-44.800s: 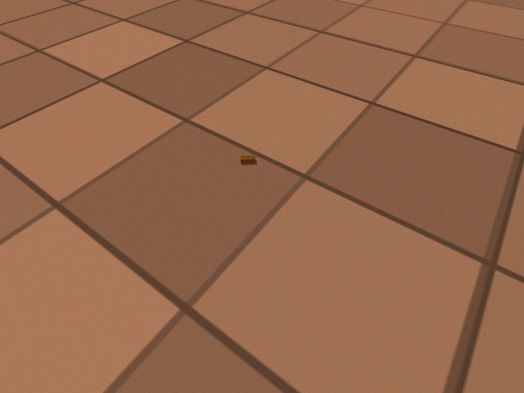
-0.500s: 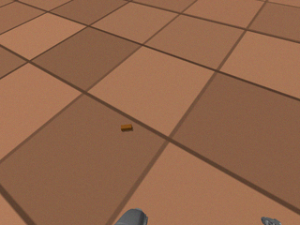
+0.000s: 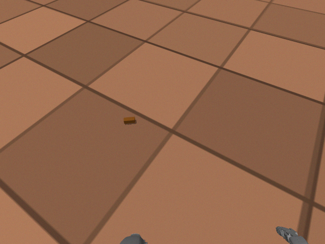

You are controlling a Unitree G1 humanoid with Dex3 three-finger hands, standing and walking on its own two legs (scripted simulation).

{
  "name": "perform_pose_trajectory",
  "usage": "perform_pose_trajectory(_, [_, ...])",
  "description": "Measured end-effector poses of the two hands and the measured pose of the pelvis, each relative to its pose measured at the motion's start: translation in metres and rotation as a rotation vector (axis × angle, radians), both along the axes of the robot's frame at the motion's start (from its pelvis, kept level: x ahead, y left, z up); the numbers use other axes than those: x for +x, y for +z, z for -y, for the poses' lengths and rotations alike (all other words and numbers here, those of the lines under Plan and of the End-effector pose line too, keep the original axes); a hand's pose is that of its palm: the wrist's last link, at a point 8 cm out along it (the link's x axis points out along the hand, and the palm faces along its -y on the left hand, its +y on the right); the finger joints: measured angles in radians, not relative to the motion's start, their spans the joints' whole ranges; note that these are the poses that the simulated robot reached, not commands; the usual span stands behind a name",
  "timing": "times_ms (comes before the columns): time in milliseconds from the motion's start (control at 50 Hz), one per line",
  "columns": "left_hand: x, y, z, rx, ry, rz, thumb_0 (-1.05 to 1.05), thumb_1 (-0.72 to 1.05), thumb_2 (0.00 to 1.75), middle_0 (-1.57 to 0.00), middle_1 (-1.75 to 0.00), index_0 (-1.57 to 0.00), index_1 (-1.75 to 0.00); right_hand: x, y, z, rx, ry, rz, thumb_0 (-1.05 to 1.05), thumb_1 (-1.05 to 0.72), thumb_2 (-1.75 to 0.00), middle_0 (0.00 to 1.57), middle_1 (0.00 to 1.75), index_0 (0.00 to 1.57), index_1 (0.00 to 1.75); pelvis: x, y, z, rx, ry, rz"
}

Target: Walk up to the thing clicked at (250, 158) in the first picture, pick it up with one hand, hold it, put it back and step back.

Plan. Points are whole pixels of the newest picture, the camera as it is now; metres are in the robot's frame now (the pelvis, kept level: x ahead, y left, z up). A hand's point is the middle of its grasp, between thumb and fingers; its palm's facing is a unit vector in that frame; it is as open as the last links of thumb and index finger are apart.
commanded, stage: step back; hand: left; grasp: from above
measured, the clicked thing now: (129, 120) +1.06 +0.30 -0.74
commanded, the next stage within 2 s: stand in 1.10 s
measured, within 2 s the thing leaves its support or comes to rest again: neither
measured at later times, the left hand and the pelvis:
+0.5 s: hand out of the picture +0.03 +0.28 -0.13, palm faces +0.05 -0.92 -0.39, open 7.4 cm; pelvis -0.02 +0.00 +0.01, yaw +3 degrees
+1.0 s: hand out of the picture +0.09 +0.28 -0.14, palm faces +0.09 -0.93 -0.35, open 7.4 cm; pelvis +0.02 +0.01 +0.01, yaw +5 degrees
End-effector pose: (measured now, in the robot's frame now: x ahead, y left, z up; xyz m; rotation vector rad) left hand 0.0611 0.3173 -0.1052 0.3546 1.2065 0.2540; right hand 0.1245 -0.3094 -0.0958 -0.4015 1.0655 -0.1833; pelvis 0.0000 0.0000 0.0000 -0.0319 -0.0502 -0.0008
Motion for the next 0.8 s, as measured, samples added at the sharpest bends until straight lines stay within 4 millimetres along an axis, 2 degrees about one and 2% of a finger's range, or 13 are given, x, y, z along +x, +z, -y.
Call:
perform_pose_trajectory(80, [-0.045, 0.007, 0.010, -0.003, 0.031, -0.042, 0.01, 0.90, 0.90, -0.21, -0.30, -0.20, -0.30, -0.030, -0.001, 0.008, 0.018, -0.030, -0.042, 0.00, -0.91, -0.89, 0.20, 0.30, 0.21, 0.30, -0.014, 0.007, 0.006, 0.033, -0.006, -0.004])
perform_pose_trajectory(140, [-0.066, 0.013, 0.010, 0.001, 0.060, -0.049, 0.01, 0.90, 0.90, -0.21, -0.30, -0.21, -0.30, -0.053, -0.005, 0.010, 0.020, -0.030, -0.088, 0.00, -0.91, -0.89, 0.20, 0.30, 0.21, 0.30, -0.021, 0.011, 0.005, 0.038, 0.014, -0.007])
perform_pose_trajectory(220, [-0.079, 0.014, 0.001, 0.005, 0.088, -0.028, 0.01, 0.90, 0.90, -0.21, -0.30, -0.21, -0.30, -0.078, -0.009, 0.006, 0.018, -0.009, -0.172, 0.00, -0.91, -0.89, 0.20, 0.30, 0.21, 0.30, -0.025, 0.011, 0.001, 0.034, 0.054, -0.015])
perform_pose_trajectory(320, [-0.081, 0.008, -0.014, -0.004, 0.102, -0.031, 0.01, 0.90, 0.90, -0.21, -0.30, -0.21, -0.30, -0.087, -0.010, -0.011, 0.023, -0.004, -0.186, 0.01, -0.91, -0.89, 0.20, 0.30, 0.21, 0.30, -0.030, 0.009, -0.010, 0.063, 0.068, -0.010])
perform_pose_trajectory(420, [-0.064, 0.009, -0.015, -0.013, 0.073, -0.030, 0.01, 0.90, 0.90, -0.21, -0.30, -0.20, -0.30, -0.084, -0.003, -0.020, 0.047, -0.013, -0.130, 0.00, -0.91, -0.89, 0.21, 0.30, 0.21, 0.30, -0.027, 0.013, -0.008, 0.048, 0.060, -0.014])
perform_pose_trajectory(520, [-0.035, 0.013, -0.006, -0.001, 0.042, 0.026, 0.01, 0.90, 0.90, -0.21, -0.30, -0.20, -0.30, -0.074, -0.006, -0.008, 0.055, -0.029, -0.114, 0.00, -0.90, -0.89, 0.21, 0.30, 0.21, 0.30, -0.019, 0.011, 0.003, 0.035, 0.055, -0.011])
perform_pose_trajectory(660, [-0.015, 0.019, 0.011, -0.007, 0.064, 0.091, 0.01, 0.90, 0.90, -0.21, -0.30, -0.20, -0.30, -0.041, -0.010, 0.000, 0.042, 0.000, -0.127, 0.00, -0.91, -0.89, 0.20, 0.30, 0.21, 0.30, -0.003, 0.013, 0.007, 0.032, 0.080, -0.009])
perform_pose_trajectory(800, [-0.004, 0.005, 0.000, -0.030, 0.082, 0.056, 0.01, 0.90, 0.90, -0.21, -0.30, -0.21, -0.30, -0.011, -0.010, -0.013, 0.018, 0.031, -0.123, 0.00, -0.91, -0.89, 0.20, 0.30, 0.21, 0.30, 0.012, 0.008, -0.006, 0.042, 0.101, -0.012])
